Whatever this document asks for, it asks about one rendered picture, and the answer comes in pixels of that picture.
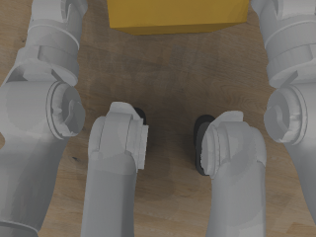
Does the left robot forearm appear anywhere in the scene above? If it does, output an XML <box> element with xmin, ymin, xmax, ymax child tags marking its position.
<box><xmin>0</xmin><ymin>0</ymin><xmax>88</xmax><ymax>88</ymax></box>

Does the robot left shin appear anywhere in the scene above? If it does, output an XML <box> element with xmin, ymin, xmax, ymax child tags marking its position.
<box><xmin>88</xmin><ymin>102</ymin><xmax>140</xmax><ymax>158</ymax></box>

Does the right robot forearm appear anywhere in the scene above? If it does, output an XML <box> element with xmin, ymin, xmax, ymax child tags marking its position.
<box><xmin>251</xmin><ymin>0</ymin><xmax>316</xmax><ymax>89</ymax></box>

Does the carton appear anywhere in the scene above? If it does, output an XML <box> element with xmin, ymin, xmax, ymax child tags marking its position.
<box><xmin>107</xmin><ymin>0</ymin><xmax>249</xmax><ymax>36</ymax></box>

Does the right robot upper arm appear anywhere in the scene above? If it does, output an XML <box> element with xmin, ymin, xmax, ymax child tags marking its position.
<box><xmin>263</xmin><ymin>82</ymin><xmax>316</xmax><ymax>225</ymax></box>

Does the left robot upper arm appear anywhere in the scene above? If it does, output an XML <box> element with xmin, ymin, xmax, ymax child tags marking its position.
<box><xmin>0</xmin><ymin>80</ymin><xmax>86</xmax><ymax>237</ymax></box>

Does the robot left thigh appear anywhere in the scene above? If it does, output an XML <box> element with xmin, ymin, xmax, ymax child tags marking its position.
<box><xmin>80</xmin><ymin>112</ymin><xmax>149</xmax><ymax>237</ymax></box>

